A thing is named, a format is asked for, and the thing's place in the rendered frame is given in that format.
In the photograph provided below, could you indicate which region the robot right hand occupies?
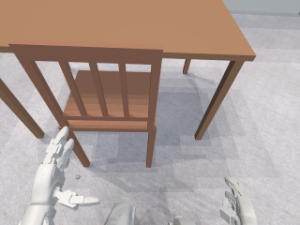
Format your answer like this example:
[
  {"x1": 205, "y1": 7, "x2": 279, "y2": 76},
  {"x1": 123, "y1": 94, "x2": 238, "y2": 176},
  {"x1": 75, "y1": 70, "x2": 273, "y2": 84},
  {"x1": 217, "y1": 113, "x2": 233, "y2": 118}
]
[{"x1": 219, "y1": 175, "x2": 259, "y2": 225}]

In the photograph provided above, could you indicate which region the robot left forearm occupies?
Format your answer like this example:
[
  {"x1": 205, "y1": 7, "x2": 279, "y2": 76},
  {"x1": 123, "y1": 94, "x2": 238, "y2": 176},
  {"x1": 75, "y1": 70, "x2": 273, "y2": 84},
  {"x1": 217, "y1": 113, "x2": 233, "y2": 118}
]
[{"x1": 17, "y1": 203, "x2": 56, "y2": 225}]

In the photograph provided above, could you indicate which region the robot left hand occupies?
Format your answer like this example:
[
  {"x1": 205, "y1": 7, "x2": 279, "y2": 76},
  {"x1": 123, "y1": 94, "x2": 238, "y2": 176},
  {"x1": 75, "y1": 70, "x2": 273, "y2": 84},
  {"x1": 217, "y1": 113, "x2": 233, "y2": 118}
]
[{"x1": 30, "y1": 126, "x2": 100, "y2": 211}]

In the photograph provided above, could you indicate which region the chair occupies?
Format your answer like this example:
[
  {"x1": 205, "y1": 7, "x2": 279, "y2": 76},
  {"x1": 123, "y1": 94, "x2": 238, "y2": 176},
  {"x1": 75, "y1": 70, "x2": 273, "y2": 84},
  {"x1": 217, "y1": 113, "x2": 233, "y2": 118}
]
[{"x1": 8, "y1": 38, "x2": 163, "y2": 168}]

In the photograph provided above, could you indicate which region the left robot thigh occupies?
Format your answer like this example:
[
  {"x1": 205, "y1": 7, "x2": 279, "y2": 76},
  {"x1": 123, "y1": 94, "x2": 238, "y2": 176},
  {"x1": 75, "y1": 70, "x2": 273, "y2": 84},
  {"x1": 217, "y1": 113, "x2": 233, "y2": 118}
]
[{"x1": 104, "y1": 201, "x2": 136, "y2": 225}]

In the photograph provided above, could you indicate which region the robot left shin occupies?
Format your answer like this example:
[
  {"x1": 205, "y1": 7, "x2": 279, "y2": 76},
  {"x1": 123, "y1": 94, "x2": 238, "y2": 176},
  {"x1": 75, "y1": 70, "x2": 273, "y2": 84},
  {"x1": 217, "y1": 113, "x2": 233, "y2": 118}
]
[{"x1": 120, "y1": 198, "x2": 129, "y2": 202}]

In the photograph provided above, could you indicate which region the table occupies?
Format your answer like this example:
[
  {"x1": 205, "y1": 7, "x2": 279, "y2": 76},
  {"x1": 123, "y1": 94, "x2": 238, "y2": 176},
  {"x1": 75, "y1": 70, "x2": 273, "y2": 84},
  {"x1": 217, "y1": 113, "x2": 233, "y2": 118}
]
[{"x1": 0, "y1": 0, "x2": 257, "y2": 141}]

